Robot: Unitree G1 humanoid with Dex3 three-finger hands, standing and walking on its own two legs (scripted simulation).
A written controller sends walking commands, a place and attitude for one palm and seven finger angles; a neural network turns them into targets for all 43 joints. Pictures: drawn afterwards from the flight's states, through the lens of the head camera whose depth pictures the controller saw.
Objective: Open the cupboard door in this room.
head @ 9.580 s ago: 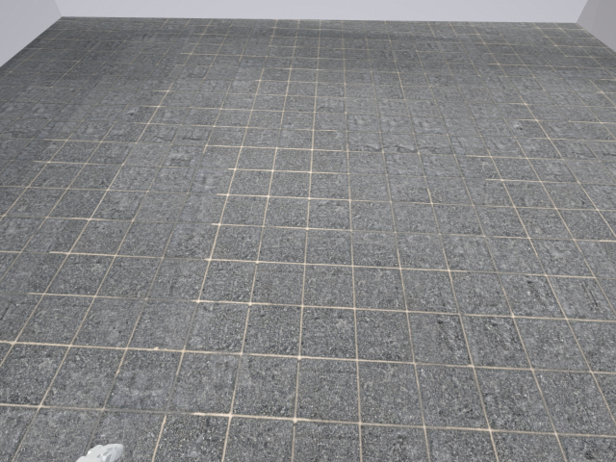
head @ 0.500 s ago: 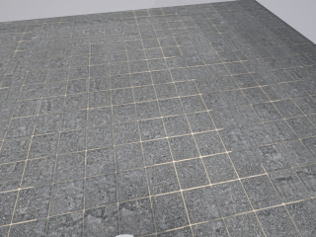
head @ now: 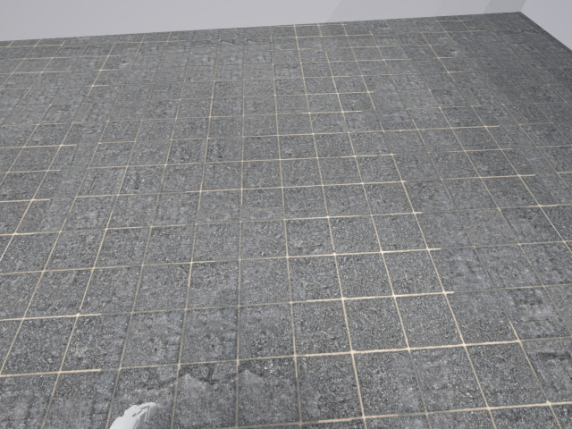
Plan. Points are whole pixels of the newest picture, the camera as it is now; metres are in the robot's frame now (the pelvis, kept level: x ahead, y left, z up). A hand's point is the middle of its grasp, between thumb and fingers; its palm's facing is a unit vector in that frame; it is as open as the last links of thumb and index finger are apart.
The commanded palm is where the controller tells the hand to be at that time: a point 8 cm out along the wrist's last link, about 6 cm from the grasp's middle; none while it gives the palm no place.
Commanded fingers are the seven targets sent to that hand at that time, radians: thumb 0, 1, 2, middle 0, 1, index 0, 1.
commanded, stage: turn or walk to find it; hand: left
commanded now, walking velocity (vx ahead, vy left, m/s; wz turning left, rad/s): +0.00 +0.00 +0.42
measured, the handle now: out of the picture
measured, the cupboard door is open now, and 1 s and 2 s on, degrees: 0 0 0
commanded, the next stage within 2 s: none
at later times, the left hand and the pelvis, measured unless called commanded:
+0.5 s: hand out of the picture -0.06 +0.20 -0.18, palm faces +0.30 -0.92 -0.24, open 7.4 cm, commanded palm none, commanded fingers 0.00 0.90 0.90 -0.20 -0.30 -0.20 -0.30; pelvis -0.03 +0.00 -0.01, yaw +15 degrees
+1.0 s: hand out of the picture -0.02 +0.21 -0.15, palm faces +0.43 -0.86 -0.28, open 7.4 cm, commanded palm none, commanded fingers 0.00 0.90 0.90 -0.20 -0.30 -0.20 -0.30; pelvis -0.04 -0.02 -0.01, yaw +26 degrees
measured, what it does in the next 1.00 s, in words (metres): steps on the spot, turning left: right foot, then left foot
